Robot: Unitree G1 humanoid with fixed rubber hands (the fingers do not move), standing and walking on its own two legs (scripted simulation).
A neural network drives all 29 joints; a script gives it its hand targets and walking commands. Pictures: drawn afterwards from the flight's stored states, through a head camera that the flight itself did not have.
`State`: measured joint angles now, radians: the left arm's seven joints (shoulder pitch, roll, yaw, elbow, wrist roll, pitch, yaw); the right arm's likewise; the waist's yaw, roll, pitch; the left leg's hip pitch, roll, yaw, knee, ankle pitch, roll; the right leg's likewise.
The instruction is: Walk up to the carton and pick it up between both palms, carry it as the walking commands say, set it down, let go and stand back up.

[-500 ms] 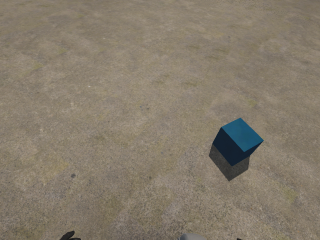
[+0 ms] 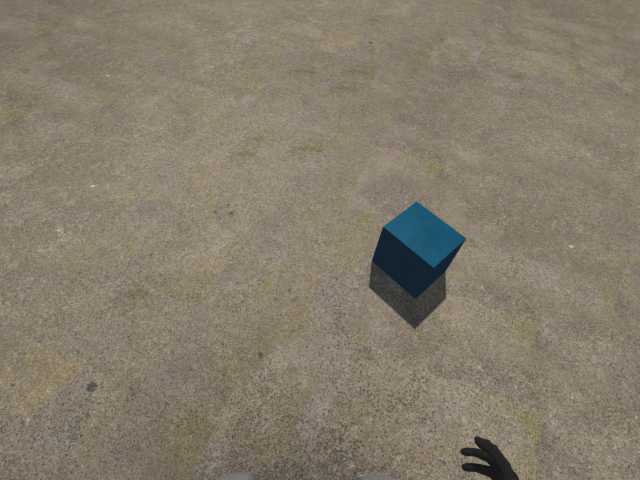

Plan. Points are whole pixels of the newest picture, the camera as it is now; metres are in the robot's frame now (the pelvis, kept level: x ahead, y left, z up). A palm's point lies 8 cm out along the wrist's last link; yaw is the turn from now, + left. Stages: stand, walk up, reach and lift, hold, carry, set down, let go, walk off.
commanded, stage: walk up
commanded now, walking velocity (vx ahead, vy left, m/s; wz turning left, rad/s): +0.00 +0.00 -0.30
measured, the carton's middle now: (416, 250) +0.90 -0.40 -0.65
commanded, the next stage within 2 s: none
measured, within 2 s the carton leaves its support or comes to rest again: neither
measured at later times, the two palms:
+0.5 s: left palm out of the picture +0.11 +0.23 -0.10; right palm out of the picture -0.03 -0.27 -0.14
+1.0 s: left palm (73, 386) +0.25 +0.35 -0.13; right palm out of the picture +0.11 -0.14 -0.10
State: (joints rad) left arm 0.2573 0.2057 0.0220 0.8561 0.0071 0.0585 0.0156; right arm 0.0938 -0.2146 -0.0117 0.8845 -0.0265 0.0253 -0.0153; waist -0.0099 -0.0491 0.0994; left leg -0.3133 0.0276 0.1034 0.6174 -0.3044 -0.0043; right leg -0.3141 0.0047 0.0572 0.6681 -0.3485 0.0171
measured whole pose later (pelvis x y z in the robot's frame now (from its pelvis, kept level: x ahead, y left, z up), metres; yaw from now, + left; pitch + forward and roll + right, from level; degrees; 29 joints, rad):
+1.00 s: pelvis +0.13 +0.10 +0.01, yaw -29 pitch +0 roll +0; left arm 0.30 0.30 0.10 1.01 0.05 0.06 0.04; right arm 0.16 -0.14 0.00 0.90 -0.05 0.03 0.01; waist 0.04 -0.08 0.07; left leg -0.28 0.02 0.16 0.51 -0.24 0.05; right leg -0.48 -0.06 0.01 1.15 -0.44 0.01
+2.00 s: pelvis +0.59 -0.03 +0.01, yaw -44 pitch -1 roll -4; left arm 0.31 0.25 0.08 1.15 0.02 0.00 0.01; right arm 0.20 -0.18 -0.04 0.97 -0.02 -0.10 -0.02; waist 0.04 -0.03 0.02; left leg -0.20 0.10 0.11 0.64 -0.43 0.04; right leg -0.35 -0.02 -0.06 1.18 -0.49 0.03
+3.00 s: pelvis +0.73 -0.21 +0.01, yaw -45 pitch -1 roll -2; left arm 0.12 0.29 0.06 0.99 0.01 0.09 -0.01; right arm 0.20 -0.19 -0.08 1.05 -0.03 0.04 -0.03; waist 0.01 0.02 0.12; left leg -0.26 0.17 0.09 0.55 -0.25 -0.06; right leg -0.31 -0.03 -0.01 0.67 -0.37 0.04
